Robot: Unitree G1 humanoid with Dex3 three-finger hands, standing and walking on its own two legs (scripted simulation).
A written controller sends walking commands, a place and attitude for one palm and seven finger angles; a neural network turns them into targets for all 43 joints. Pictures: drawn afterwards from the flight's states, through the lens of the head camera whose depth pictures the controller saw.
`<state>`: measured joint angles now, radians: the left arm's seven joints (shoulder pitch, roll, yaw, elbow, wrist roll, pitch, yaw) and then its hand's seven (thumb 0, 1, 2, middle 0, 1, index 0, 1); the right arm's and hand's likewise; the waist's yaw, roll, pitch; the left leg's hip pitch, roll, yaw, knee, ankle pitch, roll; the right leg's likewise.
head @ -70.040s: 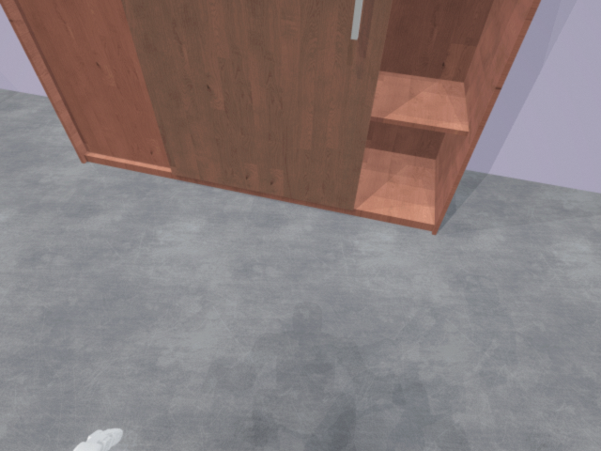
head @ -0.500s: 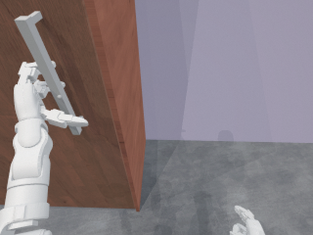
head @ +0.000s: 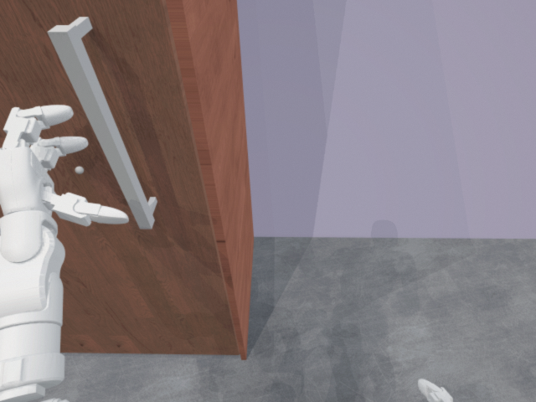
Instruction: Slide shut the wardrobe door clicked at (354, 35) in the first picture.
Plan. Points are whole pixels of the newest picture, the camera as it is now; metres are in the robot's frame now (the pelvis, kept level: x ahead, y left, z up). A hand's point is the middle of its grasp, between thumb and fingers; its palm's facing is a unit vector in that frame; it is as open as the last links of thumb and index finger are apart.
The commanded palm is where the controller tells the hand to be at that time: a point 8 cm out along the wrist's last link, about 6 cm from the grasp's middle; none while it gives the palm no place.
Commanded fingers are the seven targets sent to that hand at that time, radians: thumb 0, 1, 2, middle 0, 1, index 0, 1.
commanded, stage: slip the hand off the handle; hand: left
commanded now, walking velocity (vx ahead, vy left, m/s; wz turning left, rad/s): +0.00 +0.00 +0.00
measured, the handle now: (120, 142) +0.40 +0.24 +0.21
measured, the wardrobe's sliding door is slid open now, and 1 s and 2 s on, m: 0.00 0.00 0.00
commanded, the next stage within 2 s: draw the hand back to the body in 0.52 s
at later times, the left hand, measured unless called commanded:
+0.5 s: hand (46, 225) +0.25 +0.26 +0.21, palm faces +0.43 -0.89 -0.14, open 14.7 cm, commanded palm +0.20 +0.31 +0.20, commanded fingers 0.00 -0.55 0.20 -0.25 -1.15 -0.25 -1.15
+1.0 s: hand (44, 253) +0.22 +0.26 +0.20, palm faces +0.15 -0.99 -0.09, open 14.7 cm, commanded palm +0.17 +0.31 +0.20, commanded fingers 0.00 -0.55 0.20 -0.25 -1.15 -0.25 -1.15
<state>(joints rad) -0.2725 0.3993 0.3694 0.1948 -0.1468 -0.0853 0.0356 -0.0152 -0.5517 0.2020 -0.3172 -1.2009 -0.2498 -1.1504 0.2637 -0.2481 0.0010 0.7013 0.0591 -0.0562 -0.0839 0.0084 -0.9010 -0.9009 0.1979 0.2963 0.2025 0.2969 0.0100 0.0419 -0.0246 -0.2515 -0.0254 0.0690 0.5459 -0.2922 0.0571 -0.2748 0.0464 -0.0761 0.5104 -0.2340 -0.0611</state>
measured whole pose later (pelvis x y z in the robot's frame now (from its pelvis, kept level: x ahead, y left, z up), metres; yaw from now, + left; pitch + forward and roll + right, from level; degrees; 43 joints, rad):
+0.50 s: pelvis -0.01 +0.00 +0.00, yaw +2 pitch -4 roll +0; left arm 0.02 0.34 0.33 -0.17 -0.19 0.00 0.03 -0.01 -0.55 0.20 -0.26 -1.15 -0.25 -1.15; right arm 0.15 -0.22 0.05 0.65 0.05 -0.10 -0.10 0.01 -0.90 -0.90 0.20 0.30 0.20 0.30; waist 0.07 0.05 -0.01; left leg -0.16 -0.04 0.04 0.49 -0.26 0.06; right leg -0.18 0.03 -0.10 0.46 -0.22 -0.06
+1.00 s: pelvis +0.00 -0.01 +0.00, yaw +1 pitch -6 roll -1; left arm 0.12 0.47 0.47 -0.17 -0.43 0.34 -0.31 -0.01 -0.55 0.20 -0.26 -1.15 -0.25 -1.15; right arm 0.15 -0.29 0.05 0.63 0.11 -0.11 -0.09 0.01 -0.90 -0.90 0.20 0.30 0.20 0.30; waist 0.04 0.09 -0.03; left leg -0.13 -0.01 0.04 0.52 -0.29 0.04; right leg -0.13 0.07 -0.10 0.45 -0.22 -0.07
